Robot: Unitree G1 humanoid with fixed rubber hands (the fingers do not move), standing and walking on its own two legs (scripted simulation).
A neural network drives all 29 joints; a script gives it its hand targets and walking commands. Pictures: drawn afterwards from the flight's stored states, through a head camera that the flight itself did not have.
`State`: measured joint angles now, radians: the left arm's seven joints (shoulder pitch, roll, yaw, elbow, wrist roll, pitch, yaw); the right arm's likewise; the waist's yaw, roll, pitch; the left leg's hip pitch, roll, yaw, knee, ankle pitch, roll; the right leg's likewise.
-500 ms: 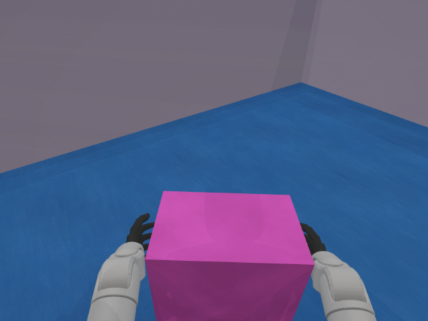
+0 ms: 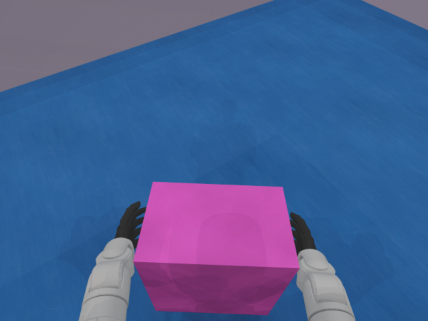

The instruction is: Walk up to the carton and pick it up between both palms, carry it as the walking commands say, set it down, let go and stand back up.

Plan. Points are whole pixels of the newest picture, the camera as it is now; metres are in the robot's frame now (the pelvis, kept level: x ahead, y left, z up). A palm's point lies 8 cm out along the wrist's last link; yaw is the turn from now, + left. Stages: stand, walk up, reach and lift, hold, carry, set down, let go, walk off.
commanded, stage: set down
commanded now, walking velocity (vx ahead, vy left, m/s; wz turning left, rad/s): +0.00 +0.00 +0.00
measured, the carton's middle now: (214, 253) +0.27 +0.01 -0.11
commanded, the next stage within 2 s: none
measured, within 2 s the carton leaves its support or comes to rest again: neither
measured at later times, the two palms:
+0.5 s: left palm (140, 248) +0.29 +0.17 -0.13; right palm (296, 250) +0.28 -0.18 -0.13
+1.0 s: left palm (151, 242) +0.33 +0.17 -0.22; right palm (284, 250) +0.31 -0.18 -0.22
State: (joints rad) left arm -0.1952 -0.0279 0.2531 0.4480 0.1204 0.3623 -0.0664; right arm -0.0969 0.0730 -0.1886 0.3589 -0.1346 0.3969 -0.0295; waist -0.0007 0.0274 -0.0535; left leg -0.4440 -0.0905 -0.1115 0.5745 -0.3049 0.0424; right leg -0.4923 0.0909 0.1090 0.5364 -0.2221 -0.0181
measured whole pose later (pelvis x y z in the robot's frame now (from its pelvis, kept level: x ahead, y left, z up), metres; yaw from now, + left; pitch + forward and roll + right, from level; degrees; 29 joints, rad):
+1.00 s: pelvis -0.06 +0.01 -0.14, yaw -1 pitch +36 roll -1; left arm -0.62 0.02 0.32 0.70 0.09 0.23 0.01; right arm -0.52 -0.03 -0.28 0.61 -0.05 0.27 -0.04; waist 0.00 0.00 -0.23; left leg -1.43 -0.13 -0.05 1.34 -0.52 0.04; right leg -1.48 0.12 0.08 1.28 -0.42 0.02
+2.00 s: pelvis -0.12 -0.01 -0.29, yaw +1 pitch +37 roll +0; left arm -1.07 0.19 0.28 0.83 -0.07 0.22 0.07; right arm -0.98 -0.17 -0.24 0.74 0.07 0.26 -0.11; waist 0.01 0.00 0.07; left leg -1.96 -0.16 -0.02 1.89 -0.59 0.00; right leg -2.01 0.15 0.03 1.82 -0.46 0.03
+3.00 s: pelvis -0.13 +0.00 -0.40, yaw +1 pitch +26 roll -2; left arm -1.44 0.35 0.14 0.95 -0.18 0.22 0.13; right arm -1.35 -0.31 -0.23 0.88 0.18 0.24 -0.11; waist -0.01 0.00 0.52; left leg -2.11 -0.15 0.03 2.26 -0.61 0.02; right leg -2.15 0.10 -0.02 2.18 -0.50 0.04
